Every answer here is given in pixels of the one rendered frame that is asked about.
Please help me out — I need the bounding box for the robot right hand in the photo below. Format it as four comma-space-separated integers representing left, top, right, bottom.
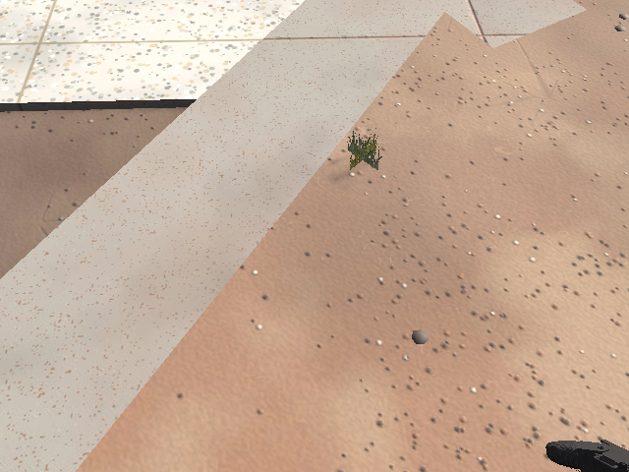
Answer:
545, 440, 629, 472

